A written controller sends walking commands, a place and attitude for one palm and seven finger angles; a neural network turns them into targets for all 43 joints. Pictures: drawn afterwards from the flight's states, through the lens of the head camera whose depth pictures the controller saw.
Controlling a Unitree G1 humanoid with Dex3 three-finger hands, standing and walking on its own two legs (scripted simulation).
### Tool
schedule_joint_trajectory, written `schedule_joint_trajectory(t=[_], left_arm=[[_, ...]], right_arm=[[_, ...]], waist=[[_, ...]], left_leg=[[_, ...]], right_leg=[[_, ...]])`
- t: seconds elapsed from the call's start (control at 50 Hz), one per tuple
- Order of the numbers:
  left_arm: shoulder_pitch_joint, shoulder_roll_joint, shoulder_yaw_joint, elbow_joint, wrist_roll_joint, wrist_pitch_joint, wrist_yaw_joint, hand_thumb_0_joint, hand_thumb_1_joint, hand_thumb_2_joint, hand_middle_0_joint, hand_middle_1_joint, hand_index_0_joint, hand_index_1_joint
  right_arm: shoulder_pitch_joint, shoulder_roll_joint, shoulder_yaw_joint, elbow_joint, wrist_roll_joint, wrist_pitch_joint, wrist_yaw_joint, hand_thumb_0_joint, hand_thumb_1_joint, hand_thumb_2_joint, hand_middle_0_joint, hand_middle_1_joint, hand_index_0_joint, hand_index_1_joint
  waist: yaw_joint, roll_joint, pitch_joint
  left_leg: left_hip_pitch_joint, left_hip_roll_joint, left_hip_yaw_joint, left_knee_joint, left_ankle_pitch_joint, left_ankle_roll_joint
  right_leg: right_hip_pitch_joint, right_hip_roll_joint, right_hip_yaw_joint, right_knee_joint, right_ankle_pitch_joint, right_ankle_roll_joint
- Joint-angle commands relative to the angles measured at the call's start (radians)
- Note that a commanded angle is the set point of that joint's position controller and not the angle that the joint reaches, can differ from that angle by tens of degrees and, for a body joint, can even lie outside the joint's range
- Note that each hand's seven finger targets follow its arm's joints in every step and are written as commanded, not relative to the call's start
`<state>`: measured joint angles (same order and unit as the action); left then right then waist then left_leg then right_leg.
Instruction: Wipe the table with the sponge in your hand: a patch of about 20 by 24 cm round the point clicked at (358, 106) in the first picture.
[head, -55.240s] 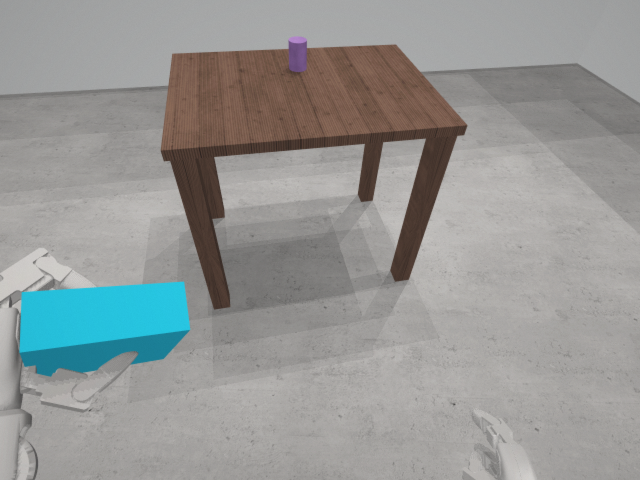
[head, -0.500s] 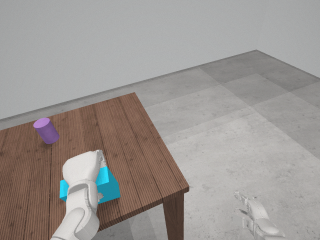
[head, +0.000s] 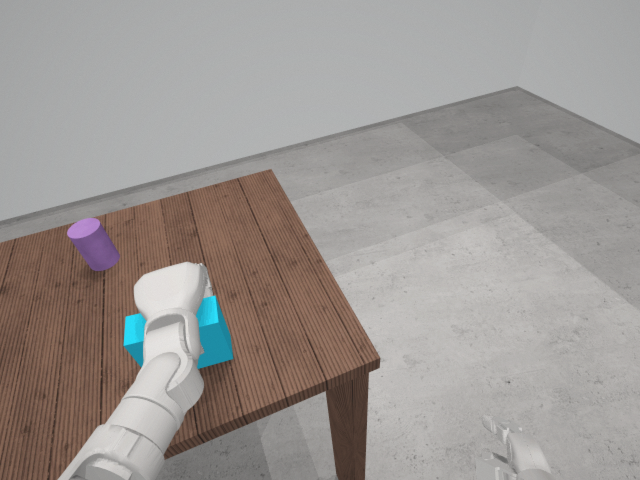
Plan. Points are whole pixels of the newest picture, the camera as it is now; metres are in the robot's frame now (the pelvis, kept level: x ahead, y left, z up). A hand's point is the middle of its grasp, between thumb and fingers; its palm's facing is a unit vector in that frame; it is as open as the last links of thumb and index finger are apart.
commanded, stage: wipe forward along the middle lane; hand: left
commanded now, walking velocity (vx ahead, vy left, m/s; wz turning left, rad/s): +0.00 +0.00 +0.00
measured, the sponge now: (187, 347) +0.31 +0.24 -0.02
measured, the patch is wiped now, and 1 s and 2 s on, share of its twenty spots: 0.95 0.95 0.95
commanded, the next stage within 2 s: slide back across to the first lane in 1.04 s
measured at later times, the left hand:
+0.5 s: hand (175, 289) +0.37 +0.26 +0.04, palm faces -0.09 -0.03 -1.00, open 9.0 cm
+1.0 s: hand (165, 265) +0.41 +0.30 +0.04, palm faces -0.11 -0.02 -0.99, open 9.0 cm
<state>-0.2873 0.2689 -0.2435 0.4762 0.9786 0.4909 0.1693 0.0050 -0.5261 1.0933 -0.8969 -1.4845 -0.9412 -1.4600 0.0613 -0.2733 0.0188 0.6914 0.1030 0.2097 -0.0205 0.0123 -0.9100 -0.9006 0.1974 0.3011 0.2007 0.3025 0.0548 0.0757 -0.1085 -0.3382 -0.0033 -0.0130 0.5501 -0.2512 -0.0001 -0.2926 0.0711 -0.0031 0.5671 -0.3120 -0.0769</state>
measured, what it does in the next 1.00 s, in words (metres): stands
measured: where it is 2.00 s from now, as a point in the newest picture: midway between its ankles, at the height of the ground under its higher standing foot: outside the picture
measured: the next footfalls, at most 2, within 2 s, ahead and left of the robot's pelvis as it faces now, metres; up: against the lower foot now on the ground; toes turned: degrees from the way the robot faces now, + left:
none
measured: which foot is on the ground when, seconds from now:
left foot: down 0.00-1.00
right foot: down 0.00-1.00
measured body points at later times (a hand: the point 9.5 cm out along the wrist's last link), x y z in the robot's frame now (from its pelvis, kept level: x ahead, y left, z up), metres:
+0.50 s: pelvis +0.00 +0.00 +0.00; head +0.01 -0.03 +0.45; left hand +0.37 +0.26 +0.09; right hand +0.16 -0.26 -0.12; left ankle +0.02 +0.13 -0.73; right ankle -0.01 -0.07 -0.73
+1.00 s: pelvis +0.01 +0.02 -0.01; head +0.04 +0.01 +0.44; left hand +0.41 +0.29 +0.10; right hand +0.13 -0.25 -0.13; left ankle +0.02 +0.13 -0.73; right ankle -0.01 -0.07 -0.73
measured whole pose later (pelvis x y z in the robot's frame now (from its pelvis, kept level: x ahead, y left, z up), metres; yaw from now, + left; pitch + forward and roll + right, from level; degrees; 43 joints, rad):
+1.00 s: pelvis +0.01 +0.02 -0.01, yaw +1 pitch +10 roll -1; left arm -0.68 0.43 -0.10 0.97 1.00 0.28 0.19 -0.02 -0.54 1.10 -0.91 -1.45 -0.93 -1.49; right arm 0.17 -0.28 0.00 0.71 0.09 0.22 -0.02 0.01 -0.91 -0.90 0.20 0.30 0.20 0.30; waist -0.03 0.05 -0.13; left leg -0.53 0.00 -0.03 0.63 -0.28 0.01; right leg -0.45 0.07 -0.02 0.59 -0.31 -0.06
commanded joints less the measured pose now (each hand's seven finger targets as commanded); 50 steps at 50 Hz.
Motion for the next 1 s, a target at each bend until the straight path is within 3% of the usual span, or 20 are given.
schedule_joint_trajectory(t=[0.0, 0.14, 0.2, 0.28, 0.38, 0.44, 0.52, 0.6, 0.74, 0.78, 0.8, 0.82, 0.88, 0.94, 0.98], left_arm=[[-0.232, 0.161, 0.061, 0.057, 0.017, -0.019, 0.024, 0.000, 0.100, 1.300, -1.200, -1.600, -1.200, -1.600], [-0.248, 0.242, 0.132, 0.107, 0.007, -0.056, 0.030, 0.000, 0.100, 1.300, -1.200, -1.600, -1.200, -1.600], [-0.267, 0.230, 0.114, 0.127, 0.007, -0.071, 0.033, 0.000, 0.100, 1.300, -1.200, -1.600, -1.200, -1.600], [-0.295, 0.291, 0.153, 0.174, 0.016, -0.086, 0.032, 0.000, 0.100, 1.300, -1.200, -1.600, -1.200, -1.600], [-0.363, 0.297, 0.145, 0.212, 0.025, -0.107, 0.032, 0.000, 0.100, 1.300, -1.200, -1.600, -1.200, -1.600], [-0.407, 0.260, 0.123, 0.220, 0.026, -0.125, 0.031, 0.000, 0.100, 1.300, -1.200, -1.600, -1.200, -1.600], [-0.387, 0.280, 0.150, 0.255, 0.019, -0.150, 0.045, 0.000, 0.100, 1.300, -1.200, -1.600, -1.200, -1.600], [-0.427, 0.313, 0.173, 0.293, 0.021, -0.162, 0.057, 0.000, 0.100, 1.300, -1.200, -1.600, -1.200, -1.600], [-0.559, 0.337, 0.160, 0.351, 0.036, -0.166, 0.057, 0.000, 0.100, 1.300, -1.200, -1.600, -1.200, -1.600], [-0.575, 0.371, 0.172, 0.396, 0.052, -0.170, 0.060, 0.000, 0.100, 1.300, -1.200, -1.600, -1.200, -1.600], [-0.600, 0.352, 0.150, 0.403, 0.054, -0.173, 0.056, 0.000, 0.100, 1.300, -1.200, -1.600, -1.200, -1.600], [-0.603, 0.372, 0.169, 0.417, 0.053, -0.176, 0.057, 0.000, 0.100, 1.300, -1.200, -1.600, -1.200, -1.600], [-0.627, 0.349, 0.150, 0.432, 0.054, -0.193, 0.056, 0.000, 0.100, 1.300, -1.200, -1.600, -1.200, -1.600], [-0.642, 0.362, 0.168, 0.446, 0.052, -0.205, 0.057, 0.000, 0.100, 1.300, -1.200, -1.600, -1.200, -1.600], [-0.672, 0.356, 0.154, 0.456, 0.052, -0.212, 0.063, 0.000, 0.100, 1.300, -1.200, -1.600, -1.200, -1.600]], right_arm=[[-0.166, -0.115, -0.034, -0.160, -0.005, -0.047, -0.014, 0.000, -0.900, -0.900, 0.200, 0.300, 0.200, 0.300], [-0.130, -0.125, -0.043, -0.161, -0.008, -0.043, -0.020, 0.000, -0.900, -0.900, 0.200, 0.300, 0.200, 0.300], [-0.116, -0.124, -0.043, -0.157, -0.007, -0.043, -0.021, 0.000, -0.900, -0.900, 0.200, 0.300, 0.200, 0.300], [-0.088, -0.132, -0.045, -0.149, -0.007, -0.043, -0.021, 0.000, -0.900, -0.900, 0.200, 0.300, 0.200, 0.300], [-0.067, -0.135, -0.049, -0.142, -0.007, -0.042, -0.021, 0.000, -0.900, -0.900, 0.200, 0.300, 0.200, 0.300], [-0.055, -0.129, -0.053, -0.141, -0.007, -0.042, -0.017, 0.000, -0.900, -0.900, 0.200, 0.300, 0.200, 0.300], [-0.027, -0.136, -0.059, -0.133, -0.013, -0.041, -0.014, 0.000, -0.900, -0.900, 0.200, 0.300, 0.200, 0.300], [-0.011, -0.142, -0.060, -0.123, -0.014, -0.037, -0.013, 0.000, -0.900, -0.900, 0.200, 0.300, 0.200, 0.300], [0.003, -0.139, -0.055, -0.113, -0.010, -0.029, -0.012, 0.000, -0.900, -0.900, 0.200, 0.300, 0.200, 0.300], [0.024, -0.146, -0.055, -0.102, -0.012, -0.027, -0.014, 0.000, -0.900, -0.900, 0.200, 0.300, 0.200, 0.300], [0.028, -0.144, -0.053, -0.103, -0.013, -0.027, -0.013, 0.000, -0.900, -0.900, 0.200, 0.300, 0.200, 0.300], [0.036, -0.147, -0.056, -0.097, -0.015, -0.027, -0.013, 0.000, -0.900, -0.900, 0.200, 0.300, 0.200, 0.300], [0.055, -0.146, -0.059, -0.100, -0.016, -0.026, -0.011, 0.000, -0.900, -0.900, 0.200, 0.300, 0.200, 0.300], [0.064, -0.147, -0.061, -0.100, -0.017, -0.023, -0.008, 0.000, -0.900, -0.900, 0.200, 0.300, 0.200, 0.300], [0.086, -0.150, -0.062, -0.092, -0.018, -0.024, -0.007, 0.000, -0.900, -0.900, 0.200, 0.300, 0.200, 0.300]], waist=[[-0.018, -0.185, -0.062], [-0.011, -0.182, -0.113], [-0.026, -0.180, -0.103], [-0.029, -0.170, -0.107], [-0.045, -0.144, -0.115], [-0.054, -0.142, -0.145], [-0.053, -0.176, -0.178], [-0.062, -0.193, -0.170], [-0.082, -0.147, -0.164], [-0.084, -0.124, -0.157], [-0.092, -0.121, -0.157], [-0.091, -0.139, -0.177], [-0.096, -0.122, -0.212], [-0.092, -0.122, -0.243], [-0.109, -0.125, -0.234]], left_leg=[[-0.025, -0.048, 0.000, -0.036, 0.018, 0.051], [-0.059, -0.049, -0.002, -0.024, 0.034, 0.051], [-0.063, -0.047, 0.008, -0.014, 0.034, 0.055], [-0.084, -0.048, 0.003, -0.010, 0.034, 0.057], [-0.084, -0.044, 0.005, -0.003, 0.037, 0.060], [-0.074, -0.037, 0.002, -0.001, 0.065, 0.060], [-0.090, -0.038, 0.012, 0.024, 0.090, 0.064], [-0.110, -0.036, 0.010, 0.026, 0.083, 0.064], [-0.113, -0.034, 0.003, 0.017, 0.069, 0.065], [-0.117, -0.033, 0.001, 0.023, 0.055, 0.065], [-0.117, -0.033, 0.004, 0.027, 0.057, 0.066], [-0.117, -0.030, 0.005, 0.033, 0.066, 0.068], [-0.112, -0.029, 0.002, 0.037, 0.085, 0.066], [-0.113, -0.026, -0.006, 0.039, 0.118, 0.064], [-0.109, -0.023, -0.003, 0.046, 0.105, 0.066]], right_leg=[[-0.001, -0.035, 0.107, -0.132, 0.139, 0.013], [0.041, -0.039, 0.130, -0.128, 0.202, 0.015], [0.029, -0.043, 0.126, -0.130, 0.213, 0.022], [0.030, -0.041, 0.125, -0.125, 0.205, 0.021], [0.008, -0.042, 0.113, -0.123, 0.205, 0.021], [0.003, -0.041, 0.097, -0.109, 0.249, 0.019], [0.031, -0.046, 0.102, -0.096, 0.336, 0.025], [0.020, -0.047, 0.095, -0.090, 0.331, 0.030], [-0.016, -0.045, 0.076, -0.095, 0.266, 0.027], [-0.044, -0.043, 0.065, -0.092, 0.225, 0.024], [-0.048, -0.045, 0.063, -0.094, 0.236, 0.025], [-0.036, -0.046, 0.067, -0.093, 0.258, 0.027], [-0.042, -0.043, 0.054, -0.079, 0.274, 0.025], [-0.034, -0.041, 0.052, -0.068, 0.315, 0.021], [-0.058, -0.037, 0.044, -0.070, 0.293, 0.026]])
